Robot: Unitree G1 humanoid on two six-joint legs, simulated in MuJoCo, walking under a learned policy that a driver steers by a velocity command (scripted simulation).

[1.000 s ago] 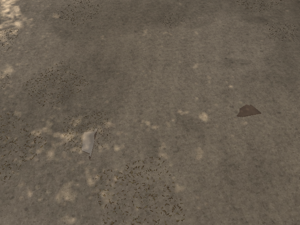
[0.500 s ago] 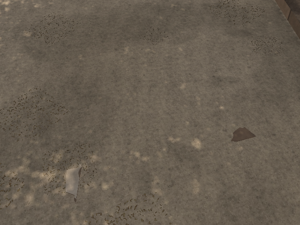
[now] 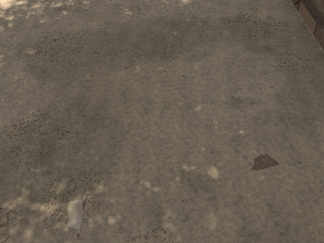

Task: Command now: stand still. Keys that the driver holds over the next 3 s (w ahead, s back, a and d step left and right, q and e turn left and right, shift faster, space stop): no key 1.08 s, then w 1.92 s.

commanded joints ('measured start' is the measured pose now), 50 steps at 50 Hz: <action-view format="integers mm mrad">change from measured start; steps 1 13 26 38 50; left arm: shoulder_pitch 35 45 90 137 170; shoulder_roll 110 97 79 63 52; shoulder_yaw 18 8 -4 -12 -16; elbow -14 28 59 72 72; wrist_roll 0 3 3 2 0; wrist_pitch -4 1 -1 -4 -5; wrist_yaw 4 8 11 11 12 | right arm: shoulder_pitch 9 18 55 94 125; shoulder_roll -101 -91 -74 -59 -48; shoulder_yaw -17 -15 -9 -2 3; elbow -23 10 35 44 45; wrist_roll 1 0 0 1 3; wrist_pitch -4 0 -2 -4 -6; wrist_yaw -6 -10 -12 -14 -15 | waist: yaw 0 0 0 -1 -1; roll -3 -4 4 2 1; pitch -52 -17 7 16 18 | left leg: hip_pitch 80 67 48 41 40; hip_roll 33 31 28 26 24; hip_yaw -23 -24 -27 -28 -26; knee -53 -79 -101 -103 -97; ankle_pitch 257 177 97 89 110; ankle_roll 39 33 31 31 31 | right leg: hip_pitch -32 -45 -68 -80 -82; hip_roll -25 -13 -6 -3 -2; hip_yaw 11 -3 -11 -14 -16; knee -81 -111 -128 -133 -131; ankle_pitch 284 184 108 97 110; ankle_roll -31 -24 -20 -19 -19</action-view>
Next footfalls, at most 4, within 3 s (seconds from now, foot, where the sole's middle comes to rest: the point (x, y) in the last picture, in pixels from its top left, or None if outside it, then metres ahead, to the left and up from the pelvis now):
1.66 left None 0.34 0.19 -0.77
2.28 right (171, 197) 0.71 -0.01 -0.77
2.80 left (120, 145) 0.99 0.25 -0.77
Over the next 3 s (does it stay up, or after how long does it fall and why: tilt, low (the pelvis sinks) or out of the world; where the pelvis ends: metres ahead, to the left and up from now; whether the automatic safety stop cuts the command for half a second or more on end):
stays up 0.93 0.16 0.01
